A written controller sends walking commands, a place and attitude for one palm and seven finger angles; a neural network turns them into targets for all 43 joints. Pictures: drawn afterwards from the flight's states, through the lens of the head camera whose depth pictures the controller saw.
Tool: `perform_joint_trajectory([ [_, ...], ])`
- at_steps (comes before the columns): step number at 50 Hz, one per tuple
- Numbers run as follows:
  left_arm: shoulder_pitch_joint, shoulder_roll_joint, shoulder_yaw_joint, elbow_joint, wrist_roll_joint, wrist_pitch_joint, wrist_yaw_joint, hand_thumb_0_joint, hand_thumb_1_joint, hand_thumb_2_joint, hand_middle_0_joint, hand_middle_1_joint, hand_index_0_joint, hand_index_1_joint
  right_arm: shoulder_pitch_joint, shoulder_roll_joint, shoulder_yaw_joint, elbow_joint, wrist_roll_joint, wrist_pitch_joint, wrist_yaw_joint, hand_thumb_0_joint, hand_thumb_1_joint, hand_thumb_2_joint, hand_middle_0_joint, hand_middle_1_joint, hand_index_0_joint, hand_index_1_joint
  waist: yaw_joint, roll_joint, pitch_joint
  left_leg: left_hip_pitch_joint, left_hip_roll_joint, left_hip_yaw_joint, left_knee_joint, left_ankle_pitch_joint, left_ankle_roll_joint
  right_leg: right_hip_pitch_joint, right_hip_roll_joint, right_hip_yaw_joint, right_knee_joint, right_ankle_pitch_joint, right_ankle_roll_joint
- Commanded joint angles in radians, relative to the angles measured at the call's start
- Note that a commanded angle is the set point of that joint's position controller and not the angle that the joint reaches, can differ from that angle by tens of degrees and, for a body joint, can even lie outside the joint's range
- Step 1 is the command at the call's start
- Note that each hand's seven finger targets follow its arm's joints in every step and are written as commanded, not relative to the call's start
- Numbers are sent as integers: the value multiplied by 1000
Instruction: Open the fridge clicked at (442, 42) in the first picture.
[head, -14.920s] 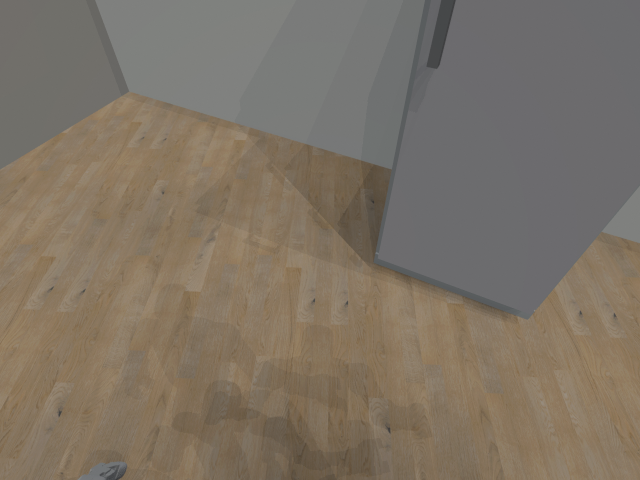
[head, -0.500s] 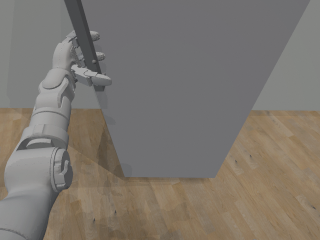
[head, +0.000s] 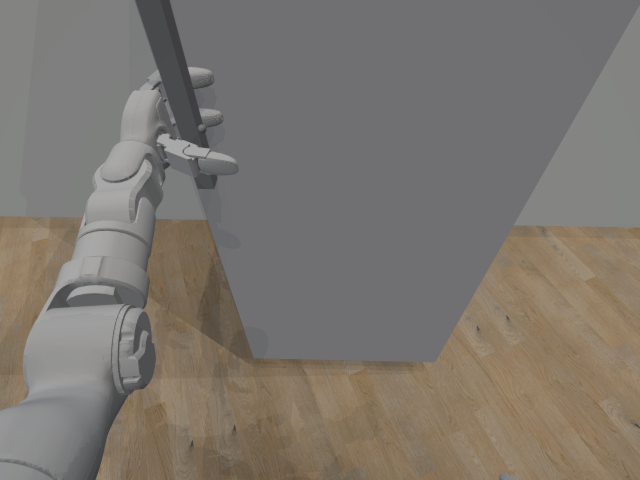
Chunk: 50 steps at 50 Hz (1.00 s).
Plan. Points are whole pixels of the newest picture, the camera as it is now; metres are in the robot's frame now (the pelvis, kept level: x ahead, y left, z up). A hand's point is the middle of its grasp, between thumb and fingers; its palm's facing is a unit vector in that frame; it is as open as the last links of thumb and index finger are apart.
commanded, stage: grip the handle and tug to test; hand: left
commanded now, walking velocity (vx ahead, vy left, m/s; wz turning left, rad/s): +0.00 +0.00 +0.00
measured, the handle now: (186, 83) +0.52 +0.16 +0.24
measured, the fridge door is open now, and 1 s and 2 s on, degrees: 0 0 1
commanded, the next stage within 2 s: pull the door a little, standing still in 1.32 s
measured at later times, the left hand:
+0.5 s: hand (199, 130) +0.47 +0.14 +0.20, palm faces -0.03 -1.00 +0.00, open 6.8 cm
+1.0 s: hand (201, 130) +0.47 +0.14 +0.20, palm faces -0.02 -1.00 -0.01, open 5.6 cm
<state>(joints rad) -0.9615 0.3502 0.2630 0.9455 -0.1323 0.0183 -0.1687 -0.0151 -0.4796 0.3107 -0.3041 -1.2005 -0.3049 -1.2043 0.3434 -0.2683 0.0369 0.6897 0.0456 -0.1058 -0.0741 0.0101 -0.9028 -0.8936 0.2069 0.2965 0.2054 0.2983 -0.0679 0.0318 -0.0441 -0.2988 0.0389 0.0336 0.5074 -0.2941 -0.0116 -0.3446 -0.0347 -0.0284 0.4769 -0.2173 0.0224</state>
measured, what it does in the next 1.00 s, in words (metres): stands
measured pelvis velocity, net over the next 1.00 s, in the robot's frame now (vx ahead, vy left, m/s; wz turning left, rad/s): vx -0.01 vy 0.00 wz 0.01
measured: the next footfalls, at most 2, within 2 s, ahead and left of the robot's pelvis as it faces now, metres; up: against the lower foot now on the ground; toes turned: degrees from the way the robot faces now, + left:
none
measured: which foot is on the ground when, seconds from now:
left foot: down 0.00-1.00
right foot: down 0.00-1.00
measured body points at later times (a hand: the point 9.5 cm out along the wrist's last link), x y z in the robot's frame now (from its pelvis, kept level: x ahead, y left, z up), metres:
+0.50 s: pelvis +0.00 +0.00 +0.00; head +0.02 -0.01 +0.45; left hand +0.47 +0.20 +0.21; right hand +0.09 -0.26 -0.11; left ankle -0.03 +0.12 -0.74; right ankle +0.01 -0.14 -0.74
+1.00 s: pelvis -0.01 +0.00 +0.00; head +0.02 -0.01 +0.45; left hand +0.47 +0.20 +0.21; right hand +0.05 -0.27 -0.12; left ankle -0.03 +0.12 -0.74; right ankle +0.01 -0.14 -0.74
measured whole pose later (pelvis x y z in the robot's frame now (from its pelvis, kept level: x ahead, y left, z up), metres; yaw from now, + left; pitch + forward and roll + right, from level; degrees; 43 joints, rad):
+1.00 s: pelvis -0.01 +0.00 +0.00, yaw +0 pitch +5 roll +0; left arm -1.01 0.38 0.25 1.04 -0.13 -0.02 -0.16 0.00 0.69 0.83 -0.42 -1.40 -0.40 -1.40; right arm 0.37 -0.27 0.04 0.70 0.04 -0.11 -0.08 0.01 -0.90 -0.89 0.21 0.30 0.21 0.30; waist -0.08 0.03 -0.04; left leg -0.32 0.04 0.02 0.52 -0.29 -0.02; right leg -0.37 -0.04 -0.03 0.50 -0.21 0.02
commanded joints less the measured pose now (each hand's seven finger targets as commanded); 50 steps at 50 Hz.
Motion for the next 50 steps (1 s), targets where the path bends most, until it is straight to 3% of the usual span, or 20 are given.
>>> perform_joint_trajectory([
  [1,-514,229,43,-247,-10,-72,13,0,-220,420,-330,-1240,-330,-1240,6,-133,-55,-111,3,-32,-7,0,-900,-900,200,300,200,300,9,-17,-361,131,-25,-4,-41,356,33,185,37,-18,-8,364,-45],
  [3,-507,223,38,-237,-8,-64,8,0,-127,460,-340,-1253,-340,-1253,6,-134,-56,-112,4,-27,-8,0,-900,-900,200,300,200,300,6,-47,-356,125,-24,-2,-41,351,35,187,37,-19,-8,369,-44],
  [6,-514,252,56,-250,-10,-61,3,0,13,520,-355,-1273,-355,-1273,-2,-136,-55,-121,6,-18,-11,0,-900,-900,200,300,200,300,9,-23,-358,122,-27,3,-42,343,37,197,34,-13,-12,373,-43],
  [9,-542,192,-3,-262,-13,-63,-2,0,153,580,-370,-1293,-370,-1293,-3,-131,-54,-123,6,-16,-14,0,-900,-900,200,300,200,300,-8,-29,-337,130,-26,-4,-42,338,36,186,33,-21,-15,354,-43],
  [11,-545,216,22,-263,-19,-62,-4,0,247,620,-380,-1307,-380,-1307,-5,-133,-53,-119,7,-17,-15,0,-900,-900,200,300,200,300,-2,-6,-359,141,-29,-6,-42,331,35,182,36,-15,-15,350,-45],
  [12,-542,204,16,-255,-23,-60,-6,0,293,640,-385,-1313,-385,-1313,-6,-131,-54,-116,7,-18,-16,0,-900,-900,200,300,200,300,-6,-33,-352,139,-28,-7,-41,330,36,181,37,-18,-15,353,-44],
  [16,-510,233,39,-247,-18,-55,-5,0,480,720,-405,-1340,-405,-1340,-6,-133,-53,-116,6,-14,-14,0,-900,-900,200,300,200,300,9,-21,-354,127,-30,-6,-41,345,36,195,35,-18,-11,366,-46],
  [17,-522,188,-3,-251,-18,-52,-9,0,527,740,-410,-1347,-410,-1347,-12,-131,-51,-117,9,-13,-14,0,-900,-900,200,300,200,300,-4,-17,-335,127,-29,-5,-43,333,35,179,35,-20,-13,356,-45],
  [25,-530,213,23,-238,-17,-60,3,0,900,900,-450,-1400,-450,-1400,-9,-132,-52,-116,5,-14,-16,0,-900,-900,200,300,200,300,1,-30,-342,124,-29,-10,-44,318,37,180,35,-18,-13,334,-44],
  [29,-543,252,44,-194,-10,-72,4,0,900,900,-450,-1400,-450,-1400,2,-139,-53,-108,3,-14,-19,0,-900,-900,200,300,200,300,-5,-48,-321,101,-29,-8,-47,278,39,176,32,-16,-21,299,-43],
  [33,-587,211,12,-204,-11,-84,-1,0,900,900,-450,-1400,-450,-1400,0,-132,-50,-108,5,-24,-18,0,-900,-900,200,300,200,300,-14,-2,-327,114,-31,-7,-45,268,35,153,33,-13,-19,293,-43],
  [34,-566,234,29,-164,-9,-86,4,0,900,900,-450,-1400,-450,-1400,15,-138,-53,-102,3,-21,-20,0,-900,-900,200,300,200,300,-14,-49,-324,102,-30,-12,-44,265,38,164,32,-16,-20,282,-43],
  [36,-605,234,21,-159,-6,-91,1,0,900,900,-450,-1400,-450,-1400,11,-139,-49,-100,4,-27,-19,0,-900,-900,200,300,200,300,-19,-16,-306,90,-31,-12,-51,220,37,136,32,-10,-26,246,-41],
  [39,-616,233,14,-120,-1,-100,3,0,900,900,-450,-1400,-450,-1400,27,-142,-52,-93,2,-32,-20,0,-900,-900,200,300,200,300,-30,-45,-304,83,-29,-17,-48,204,38,127,30,-14,-27,219,-40],
  [40,-634,237,14,-134,2,-106,4,0,900,900,-450,-1400,-450,-1400,26,-142,-50,-90,3,-34,-19,0,-900,-900,200,300,200,300,-29,-14,-312,87,-30,-19,-48,206,36,118,31,-10,-24,221,-41],
  [41,-639,207,-8,-132,1,-107,3,0,900,900,-450,-1400,-450,-1400,28,-138,-51,-90,3,-38,-17,0,-900,-900,200,300,200,300,-34,-12,-318,94,-31,-19,-46,208,35,112,32,-12,-21,224,-40],
  [44,-624,217,4,-134,-3,-120,4,0,900,900,-450,-1400,-450,-1400,38,-142,-54,-88,-1,-43,-15,0,-900,-900,200,300,200,300,-28,-38,-341,98,-29,-24,-41,229,35,130,33,-16,-16,233,-42],
  [47,-630,194,-8,-163,-7,-125,1,0,900,900,-450,-1400,-450,-1400,33,-138,-53,-86,1,-53,-11,0,-900,-900,200,300,200,300,-24,7,-352,118,-29,-22,-41,228,31,113,36,-14,-14,234,-43],
  [49,-564,188,-4,-153,-15,-125,-1,0,900,900,-450,-1400,-450,-1400,28,-141,-53,-94,1,-53,-11,0,-900,-900,200,300,200,300,-10,-18,-343,100,-28,-20,-45,228,32,139,35,-19,-14,230,-46],
  [50,-565,228,33,-177,-19,-127,-1,0,900,900,-450,-1400,-450,-1400,29,-145,-55,-95,2,-55,-11,0,-900,-900,200,300,200,300,-6,-42,-361,103,-27,-18,-44,237,35,152,37,-15,-13,252,-43],
])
